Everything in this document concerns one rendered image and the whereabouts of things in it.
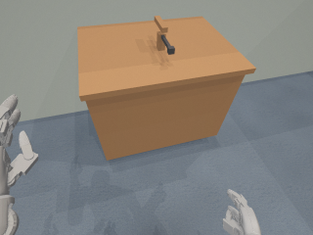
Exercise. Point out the left robot forearm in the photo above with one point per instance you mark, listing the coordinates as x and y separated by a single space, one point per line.
9 219

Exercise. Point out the counter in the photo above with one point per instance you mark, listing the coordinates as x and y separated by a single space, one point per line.
142 99

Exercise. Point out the tap lever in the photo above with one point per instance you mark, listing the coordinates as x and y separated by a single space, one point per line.
170 49

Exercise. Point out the robot left hand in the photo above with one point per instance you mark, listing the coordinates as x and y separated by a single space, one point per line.
22 164

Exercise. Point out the robot right hand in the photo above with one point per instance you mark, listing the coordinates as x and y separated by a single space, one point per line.
243 221

